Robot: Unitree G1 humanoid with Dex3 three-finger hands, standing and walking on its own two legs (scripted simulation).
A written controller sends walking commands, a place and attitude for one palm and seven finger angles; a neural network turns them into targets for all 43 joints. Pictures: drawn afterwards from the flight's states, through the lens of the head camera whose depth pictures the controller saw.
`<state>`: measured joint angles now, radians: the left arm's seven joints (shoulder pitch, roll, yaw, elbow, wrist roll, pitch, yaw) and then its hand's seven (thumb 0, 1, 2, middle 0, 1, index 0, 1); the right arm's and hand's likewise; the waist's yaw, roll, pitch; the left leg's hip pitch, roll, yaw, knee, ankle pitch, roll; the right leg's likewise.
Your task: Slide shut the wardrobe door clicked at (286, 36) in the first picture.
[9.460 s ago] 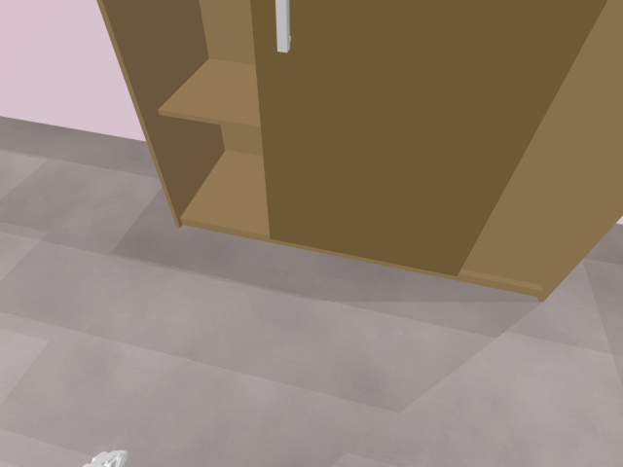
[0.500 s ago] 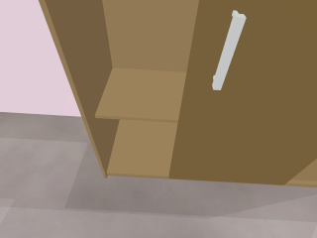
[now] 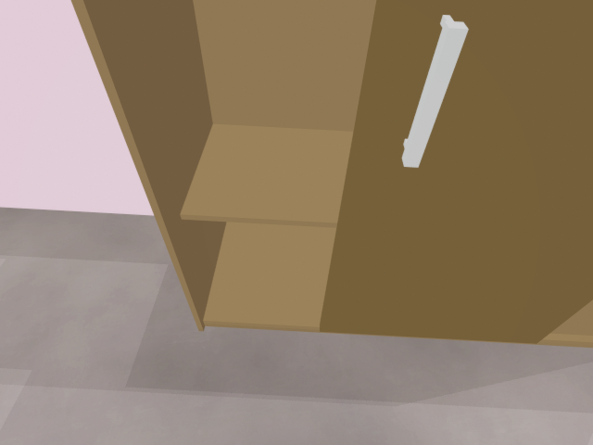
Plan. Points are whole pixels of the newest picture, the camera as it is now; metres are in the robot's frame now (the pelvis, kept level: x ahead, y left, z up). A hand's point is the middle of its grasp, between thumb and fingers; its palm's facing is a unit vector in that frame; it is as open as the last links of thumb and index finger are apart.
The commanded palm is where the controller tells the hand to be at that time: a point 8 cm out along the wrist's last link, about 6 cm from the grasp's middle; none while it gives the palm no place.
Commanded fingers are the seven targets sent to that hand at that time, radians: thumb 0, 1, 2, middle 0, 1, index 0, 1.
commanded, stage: look again from close up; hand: right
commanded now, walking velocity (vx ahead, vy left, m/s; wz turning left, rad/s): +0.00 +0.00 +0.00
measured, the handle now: (426, 97) +0.59 -0.16 +0.19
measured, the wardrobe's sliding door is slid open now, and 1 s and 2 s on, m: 0.42 0.42 0.42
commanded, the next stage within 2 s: shuffle to correct the standing spot in 0.50 s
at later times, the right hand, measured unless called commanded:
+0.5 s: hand out of the picture +0.00 -0.17 -0.17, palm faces +0.04 +0.98 -0.19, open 7.4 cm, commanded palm none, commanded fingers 0.00 -0.90 -0.90 0.20 0.30 0.20 0.30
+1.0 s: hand out of the picture +0.03 -0.18 -0.18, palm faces +0.05 +0.99 -0.16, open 7.4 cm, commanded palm none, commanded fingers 0.00 -0.90 -0.90 0.20 0.30 0.20 0.30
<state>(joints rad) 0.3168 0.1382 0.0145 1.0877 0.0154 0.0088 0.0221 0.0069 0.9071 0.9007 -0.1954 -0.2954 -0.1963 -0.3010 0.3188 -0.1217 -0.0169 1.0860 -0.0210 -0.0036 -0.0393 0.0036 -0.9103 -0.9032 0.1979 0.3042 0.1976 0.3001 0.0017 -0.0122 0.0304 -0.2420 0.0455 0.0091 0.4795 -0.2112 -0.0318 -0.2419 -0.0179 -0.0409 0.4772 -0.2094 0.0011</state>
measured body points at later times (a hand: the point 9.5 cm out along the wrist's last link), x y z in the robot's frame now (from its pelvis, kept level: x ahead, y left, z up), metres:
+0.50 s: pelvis +0.01 +0.00 +0.00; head +0.02 +0.01 +0.45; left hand +0.01 +0.22 -0.16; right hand +0.00 -0.22 -0.16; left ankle +0.03 +0.14 -0.74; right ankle +0.03 -0.12 -0.74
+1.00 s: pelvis +0.07 -0.01 -0.01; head +0.08 -0.02 +0.44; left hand +0.03 +0.21 -0.16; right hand +0.03 -0.23 -0.17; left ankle +0.03 +0.13 -0.73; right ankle +0.03 -0.12 -0.74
